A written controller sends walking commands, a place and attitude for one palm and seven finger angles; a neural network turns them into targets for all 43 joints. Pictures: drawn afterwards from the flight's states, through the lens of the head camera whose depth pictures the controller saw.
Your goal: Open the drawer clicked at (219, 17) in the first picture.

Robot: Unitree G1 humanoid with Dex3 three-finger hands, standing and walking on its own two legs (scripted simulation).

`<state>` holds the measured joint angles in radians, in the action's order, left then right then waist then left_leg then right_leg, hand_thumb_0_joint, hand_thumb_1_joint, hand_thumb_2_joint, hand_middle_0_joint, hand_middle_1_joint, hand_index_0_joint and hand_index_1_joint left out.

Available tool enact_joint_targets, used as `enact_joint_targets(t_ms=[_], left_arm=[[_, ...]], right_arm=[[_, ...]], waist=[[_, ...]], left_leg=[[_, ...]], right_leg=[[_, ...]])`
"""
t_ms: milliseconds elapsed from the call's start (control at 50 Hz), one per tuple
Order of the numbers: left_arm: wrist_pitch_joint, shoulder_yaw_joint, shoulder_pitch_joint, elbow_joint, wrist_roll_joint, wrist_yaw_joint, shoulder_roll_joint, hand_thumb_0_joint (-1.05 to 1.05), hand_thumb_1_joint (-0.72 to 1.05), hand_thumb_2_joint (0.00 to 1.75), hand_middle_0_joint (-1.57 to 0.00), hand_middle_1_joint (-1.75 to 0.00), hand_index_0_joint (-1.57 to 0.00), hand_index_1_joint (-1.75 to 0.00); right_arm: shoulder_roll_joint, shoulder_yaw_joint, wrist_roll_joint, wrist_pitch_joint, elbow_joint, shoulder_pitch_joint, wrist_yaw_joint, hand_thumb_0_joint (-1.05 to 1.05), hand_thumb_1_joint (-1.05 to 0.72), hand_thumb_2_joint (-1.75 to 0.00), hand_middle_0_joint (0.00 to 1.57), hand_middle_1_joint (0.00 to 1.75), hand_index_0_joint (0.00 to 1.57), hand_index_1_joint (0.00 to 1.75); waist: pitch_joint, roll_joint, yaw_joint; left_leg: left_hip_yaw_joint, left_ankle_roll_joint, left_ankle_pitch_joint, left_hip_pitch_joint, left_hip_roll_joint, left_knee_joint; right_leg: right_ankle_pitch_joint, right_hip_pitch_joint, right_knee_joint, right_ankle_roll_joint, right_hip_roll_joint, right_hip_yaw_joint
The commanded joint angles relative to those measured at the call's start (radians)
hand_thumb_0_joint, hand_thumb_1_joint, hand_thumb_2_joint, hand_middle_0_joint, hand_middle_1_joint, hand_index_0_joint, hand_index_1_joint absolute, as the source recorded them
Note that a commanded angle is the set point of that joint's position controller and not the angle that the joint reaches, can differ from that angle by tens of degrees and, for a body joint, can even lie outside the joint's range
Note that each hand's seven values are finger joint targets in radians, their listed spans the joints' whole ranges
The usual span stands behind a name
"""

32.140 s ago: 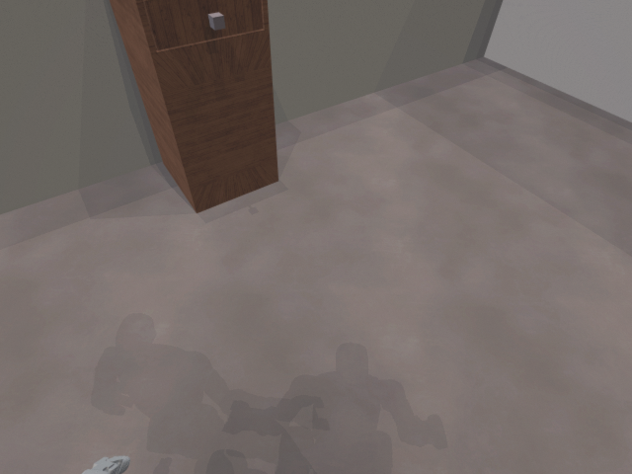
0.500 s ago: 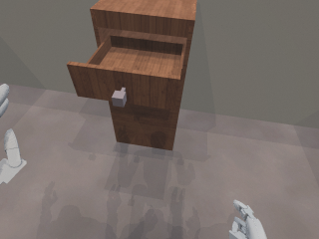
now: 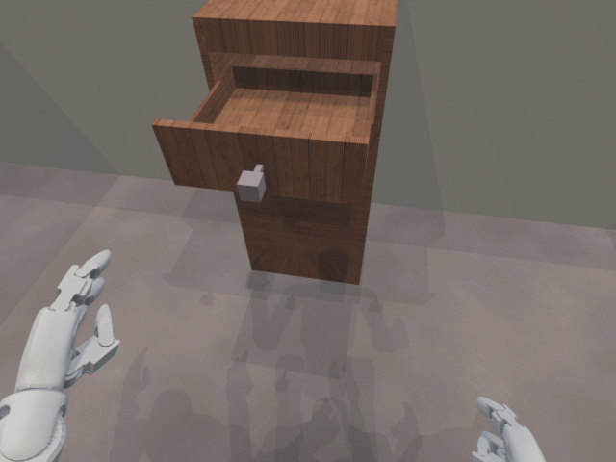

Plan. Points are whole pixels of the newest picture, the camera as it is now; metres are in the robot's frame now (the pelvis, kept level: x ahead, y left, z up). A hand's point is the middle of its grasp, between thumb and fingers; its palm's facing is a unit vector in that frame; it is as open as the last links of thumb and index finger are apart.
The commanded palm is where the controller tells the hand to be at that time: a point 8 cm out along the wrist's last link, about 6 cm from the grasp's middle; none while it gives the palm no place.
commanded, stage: let the arm hang, fingers relaxed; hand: left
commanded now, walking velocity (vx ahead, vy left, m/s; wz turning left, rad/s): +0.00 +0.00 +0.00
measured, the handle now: (254, 179) +0.57 +0.13 +0.03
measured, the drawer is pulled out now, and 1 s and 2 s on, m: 0.30 0.30 0.30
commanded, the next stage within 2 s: look to check the result in 1.00 s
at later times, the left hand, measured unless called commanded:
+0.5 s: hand out of the picture -0.06 +0.19 -0.16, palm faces +0.01 -0.97 -0.25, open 7.3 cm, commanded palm none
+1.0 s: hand out of the picture +0.03 +0.18 -0.15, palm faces -0.01 -0.97 -0.24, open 7.4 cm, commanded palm none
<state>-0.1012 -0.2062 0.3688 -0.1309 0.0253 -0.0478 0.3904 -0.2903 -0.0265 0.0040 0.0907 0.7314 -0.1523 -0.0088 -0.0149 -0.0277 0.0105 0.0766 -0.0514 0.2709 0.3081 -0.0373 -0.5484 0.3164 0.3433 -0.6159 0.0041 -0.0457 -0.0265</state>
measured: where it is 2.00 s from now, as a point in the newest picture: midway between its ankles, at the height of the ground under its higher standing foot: outside the picture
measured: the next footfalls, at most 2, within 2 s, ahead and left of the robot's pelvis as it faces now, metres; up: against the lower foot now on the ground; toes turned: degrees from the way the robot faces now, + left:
none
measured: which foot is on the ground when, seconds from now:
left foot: down 0.00-1.00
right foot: down 0.00-1.00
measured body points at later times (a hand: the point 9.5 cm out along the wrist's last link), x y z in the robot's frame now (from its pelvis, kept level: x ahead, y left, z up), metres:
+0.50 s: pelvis -0.03 -0.02 +0.01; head -0.01 -0.02 +0.46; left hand -0.06 +0.24 -0.14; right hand -0.05 -0.26 -0.15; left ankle +0.01 +0.09 -0.73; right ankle +0.00 -0.12 -0.73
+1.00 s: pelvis -0.02 -0.02 +0.01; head +0.00 -0.02 +0.46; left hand +0.03 +0.23 -0.14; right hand -0.01 -0.27 -0.14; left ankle +0.01 +0.09 -0.73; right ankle +0.00 -0.12 -0.73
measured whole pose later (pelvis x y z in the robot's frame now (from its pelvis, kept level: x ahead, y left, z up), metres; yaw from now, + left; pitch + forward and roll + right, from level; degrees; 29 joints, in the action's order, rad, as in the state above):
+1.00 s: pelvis -0.02 -0.02 +0.01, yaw +0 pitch -2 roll +0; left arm 0.00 -0.02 0.19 1.09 0.02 -0.01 0.21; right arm -0.21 -0.03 -0.01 -0.01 1.10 -0.23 0.02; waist 0.07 -0.01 0.02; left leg 0.05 -0.02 0.17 0.19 -0.01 -0.39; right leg 0.18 0.19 -0.40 0.02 0.02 0.01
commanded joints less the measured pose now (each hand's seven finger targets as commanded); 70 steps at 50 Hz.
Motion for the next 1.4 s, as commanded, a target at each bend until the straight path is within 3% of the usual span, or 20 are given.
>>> enact_joint_targets(t_ms=[0, 20, 40, 60, 80, 100, 120, 160, 180, 200, 240, 300, 360, 480, 580, 760, 940, 1040, 1100, 1380], left_arm=[[0.098, 0.112, -0.015, 0.368, 0.011, 0.036, -0.007, 0.0, 0.9, 0.9, -0.2, -0.3, -0.2, -0.3], [0.097, 0.11, -0.007, 0.442, 0.012, 0.037, 0.008, 0.0, 0.9, 0.9, -0.2, -0.3, -0.2, -0.3], [0.096, 0.111, 0.005, 0.522, 0.015, 0.036, 0.025, 0.0, 0.9, 0.9, -0.2, -0.3, -0.2, -0.3], [0.097, 0.114, -0.004, 0.585, 0.016, 0.035, 0.059, 0.0, 0.9, 0.9, -0.2, -0.3, -0.2, -0.3], [0.102, 0.124, -0.049, 0.644, 0.012, 0.037, 0.081, 0.0, 0.9, 0.9, -0.2, -0.3, -0.2, -0.3], [0.104, 0.134, -0.1, 0.695, 0.007, 0.038, 0.087, 0.0, 0.9, 0.9, -0.2, -0.3, -0.2, -0.3], [0.106, 0.142, -0.137, 0.737, 0.003, 0.036, 0.076, 0.0, 0.9, 0.9, -0.2, -0.3, -0.2, -0.3], [0.108, 0.164, -0.153, 0.818, -0.006, 0.033, 0.027, 0.0, 0.9, 0.9, -0.2, -0.3, -0.2, -0.3], [0.105, 0.171, -0.133, 0.862, -0.011, 0.033, 0.008, 0.0, 0.9, 0.9, -0.2, -0.3, -0.2, -0.3], [0.105, 0.175, -0.108, 0.902, -0.013, 0.031, -0.007, 0.0, 0.9, 0.9, -0.2, -0.3, -0.2, -0.3], [0.106, 0.161, -0.067, 0.974, -0.01, 0.028, -0.025, 0.0, 0.9, 0.9, -0.2, -0.3, -0.2, -0.3], [0.101, 0.167, -0.054, 1.054, -0.014, 0.029, -0.029, 0.0, 0.9, 0.9, -0.2, -0.3, -0.2, -0.3], [0.097, 0.168, -0.064, 1.106, -0.015, 0.026, -0.033, 0.0, 0.9, 0.9, -0.2, -0.3, -0.2, -0.3], [0.1, 0.166, -0.06, 1.174, -0.012, 0.021, -0.041, 0.0, 0.9, 0.9, -0.2, -0.3, -0.2, -0.3], [0.1, 0.161, -0.067, 1.191, -0.008, 0.02, -0.031, 0.0, 0.9, 0.9, -0.2, -0.3, -0.2, -0.3], [0.097, 0.155, -0.113, 1.186, -0.007, 0.02, -0.026, 0.0, 0.9, 0.9, -0.2, -0.3, -0.2, -0.3], [0.083, 0.154, -0.145, 1.185, -0.012, 0.02, -0.02, 0.0, 0.9, 0.9, -0.2, -0.3, -0.2, -0.3], [0.084, 0.157, -0.159, 1.195, -0.013, 0.018, -0.021, 0.0, 0.9, 0.9, -0.2, -0.3, -0.2, -0.3], [0.089, 0.161, -0.167, 1.202, -0.014, 0.018, -0.028, 0.0, 0.9, 0.9, -0.2, -0.3, -0.2, -0.3], [0.085, 0.158, -0.192, 1.207, -0.013, 0.017, -0.011, 0.0, 0.9, 0.9, -0.2, -0.3, -0.2, -0.3]], right_arm=[[-0.147, -0.031, -0.029, -0.018, -0.04, -0.017, 0.011, 0.0, -0.9, -0.9, 0.2, 0.3, 0.2, 0.3], [-0.152, -0.026, -0.031, -0.026, -0.036, 0.01, 0.015, 0.0, -0.9, -0.9, 0.2, 0.3, 0.2, 0.3], [-0.138, -0.023, -0.028, -0.033, -0.035, 0.033, 0.016, 0.0, -0.9, -0.9, 0.2, 0.3, 0.2, 0.3], [-0.111, -0.021, -0.02, -0.045, -0.027, 0.026, 0.016, 0.0, -0.9, -0.9, 0.2, 0.3, 0.2, 0.3], [-0.089, -0.017, -0.014, -0.063, -0.007, 0.002, 0.015, 0.0, -0.9, -0.9, 0.2, 0.3, 0.2, 0.3], [-0.082, -0.016, -0.018, -0.081, 0.021, -0.012, 0.016, 0.0, -0.9, -0.9, 0.2, 0.3, 0.2, 0.3], [-0.082, -0.015, -0.022, -0.089, 0.052, -0.022, 0.017, 0.0, -0.9, -0.9, 0.2, 0.3, 0.2, 0.3], [-0.04, 0.0, -0.022, -0.094, 0.101, -0.064, 0.016, 0.0, -0.9, -0.9, 0.2, 0.3, 0.2, 0.3], [-0.038, 0.006, -0.022, -0.09, 0.123, -0.065, 0.019, 0.0, -0.9, -0.9, 0.2, 0.3, 0.2, 0.3], [-0.043, 0.006, -0.02, -0.091, 0.139, -0.059, 0.021, 0.0, -0.9, -0.9, 0.2, 0.3, 0.2, 0.3], [-0.041, 0.0, -0.023, -0.094, 0.163, -0.061, 0.026, 0.0, -0.9, -0.9, 0.2, 0.3, 0.2, 0.3], [-0.03, -0.001, -0.02, -0.096, 0.212, -0.11, 0.031, 0.0, -0.9, -0.9, 0.2, 0.3, 0.2, 0.3], [-0.032, -0.009, -0.017, -0.098, 0.252, -0.148, 0.036, 0.0, -0.9, -0.9, 0.2, 0.3, 0.2, 0.3], [-0.03, -0.016, -0.02, -0.097, 0.304, -0.175, 0.04, 0.0, -0.9, -0.9, 0.2, 0.3, 0.2, 0.3], [-0.039, -0.023, -0.022, -0.095, 0.317, -0.169, 0.038, 0.0, -0.9, -0.9, 0.2, 0.3, 0.2, 0.3], [-0.031, -0.024, -0.025, -0.092, 0.325, -0.142, 0.034, 0.0, -0.9, -0.9, 0.2, 0.3, 0.2, 0.3], [-0.039, -0.021, -0.019, -0.076, 0.325, -0.104, 0.038, 0.0, -0.9, -0.9, 0.2, 0.3, 0.2, 0.3], [-0.042, -0.017, -0.017, -0.077, 0.331, -0.089, 0.041, 0.0, -0.9, -0.9, 0.2, 0.3, 0.2, 0.3], [-0.04, -0.013, -0.018, -0.081, 0.338, -0.082, 0.042, 0.0, -0.9, -0.9, 0.2, 0.3, 0.2, 0.3], [-0.064, -0.017, -0.017, -0.082, 0.342, -0.043, 0.042, 0.0, -0.9, -0.9, 0.2, 0.3, 0.2, 0.3]], waist=[[-0.071, 0.09, 0.009], [-0.08, 0.123, -0.018], [-0.085, 0.159, -0.037], [-0.074, 0.23, -0.03], [-0.027, 0.268, 0.001], [0.008, 0.271, 0.014], [0.035, 0.2, 0.024], [0.054, 0.013, 0.036], [0.037, -0.034, 0.022], [0.031, -0.061, 0.009], [0.037, -0.112, -0.011], [-0.002, -0.066, -0.005], [0.024, 0.008, 0.004], [0.114, 0.001, 0.001], [0.131, 0.037, -0.003], [0.126, 0.025, 0.0], [0.042, 0.013, -0.002], [0.033, 0.016, 0.001], [0.047, -0.003, 0.004], [0.045, 0.024, 0.005]], left_leg=[[-0.288, -0.105, -0.506, -0.04, 0.281, 0.127], [-0.257, -0.093, -0.52, -0.021, 0.257, 0.091], [-0.195, -0.049, -0.431, 0.003, 0.192, 0.053], [-0.13, -0.002, -0.23, 0.016, 0.103, -0.005], [-0.094, 0.022, 0.008, -0.013, 0.046, -0.033], [-0.083, 0.028, 0.096, -0.044, 0.027, -0.046], [-0.085, 0.027, 0.073, -0.086, 0.035, -0.035], [-0.107, 0.025, -0.075, -0.141, 0.068, 0.051], [-0.137, 0.019, -0.113, -0.126, 0.094, 0.101], [-0.155, 0.018, -0.051, -0.091, 0.114, 0.144], [-0.171, 0.01, 0.016, -0.058, 0.12, 0.179], [-0.158, 0.012, 0.035, -0.081, 0.119, 0.188], [-0.157, 0.011, 0.024, -0.109, 0.125, 0.194], [-0.18, 0.004, 0.092, -0.07, 0.14, 0.253], [-0.186, -0.001, 0.126, -0.058, 0.143, 0.271], [-0.177, 0.006, 0.109, -0.064, 0.136, 0.272], [-0.154, 0.014, -0.128, -0.143, 0.142, 0.236], [-0.148, 0.019, -0.178, -0.17, 0.148, 0.235], [-0.147, 0.024, -0.155, -0.168, 0.149, 0.247], [-0.144, 0.025, -0.193, -0.205, 0.151, 0.249]], right_leg=[[0.126, 0.021, -0.146, 0.008, 0.008, 0.078], [0.014, -0.061, -0.054, 0.014, 0.0, 0.079], [-0.204, -0.14, 0.038, 0.027, -0.017, 0.107], [-0.344, -0.16, 0.134, 0.046, -0.082, 0.2], [-0.271, -0.07, 0.234, 0.08, -0.157, 0.276], [-0.19, -0.013, 0.28, 0.11, -0.169, 0.302], [-0.124, 0.03, 0.294, 0.119, -0.152, 0.289], [-0.059, 0.049, 0.265, 0.092, -0.085, 0.226], [-0.076, -0.002, 0.24, 0.072, -0.05, 0.198], [-0.016, -0.046, 0.254, 0.059, -0.03, 0.18], [-0.006, -0.096, 0.271, 0.061, -0.021, 0.163], [-0.008, -0.129, 0.298, 0.064, -0.026, 0.162], [0.024, -0.1, 0.332, 0.065, -0.029, 0.156], [0.054, -0.064, 0.328, 0.061, -0.017, 0.14], [0.072, -0.059, 0.325, 0.057, -0.016, 0.143], [0.066, -0.061, 0.328, 0.05, -0.022, 0.151], [-0.156, -0.137, 0.304, 0.052, -0.037, 0.147], [-0.218, -0.153, 0.301, 0.048, -0.041, 0.139], [-0.193, -0.151, 0.308, 0.044, -0.041, 0.139], [-0.239, -0.163, 0.322, 0.042, -0.048, 0.135]])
